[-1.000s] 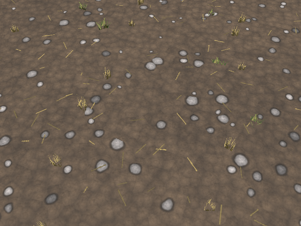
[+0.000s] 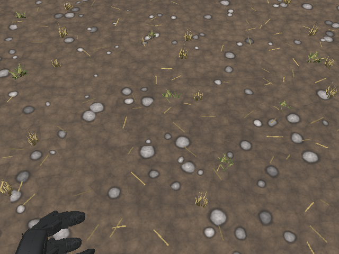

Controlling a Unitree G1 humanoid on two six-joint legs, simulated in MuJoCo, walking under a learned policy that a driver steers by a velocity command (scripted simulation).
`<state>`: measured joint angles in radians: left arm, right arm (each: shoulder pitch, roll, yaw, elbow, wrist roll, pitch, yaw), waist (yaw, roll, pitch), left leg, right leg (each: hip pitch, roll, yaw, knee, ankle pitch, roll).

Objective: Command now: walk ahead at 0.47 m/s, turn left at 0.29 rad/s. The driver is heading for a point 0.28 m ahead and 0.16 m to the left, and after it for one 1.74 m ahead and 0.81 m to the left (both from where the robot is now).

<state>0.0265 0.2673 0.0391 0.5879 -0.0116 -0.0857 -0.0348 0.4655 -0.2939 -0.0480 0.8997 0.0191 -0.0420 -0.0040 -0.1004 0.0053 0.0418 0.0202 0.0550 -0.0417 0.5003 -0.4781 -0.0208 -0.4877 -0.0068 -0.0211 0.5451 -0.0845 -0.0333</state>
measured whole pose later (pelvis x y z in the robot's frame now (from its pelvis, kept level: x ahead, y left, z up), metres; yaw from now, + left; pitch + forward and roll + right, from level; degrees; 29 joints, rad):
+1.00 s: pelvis +0.35 +0.02 +0.01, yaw +34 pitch +2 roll +0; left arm 0.15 0.28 0.06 0.73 0.03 -0.02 0.02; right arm 0.16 -0.33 -0.08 0.60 0.01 0.05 -0.02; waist -0.01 0.04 0.02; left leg -0.45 -0.15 -0.20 0.76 -0.42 0.02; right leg -0.33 0.02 0.06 0.53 -0.22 0.01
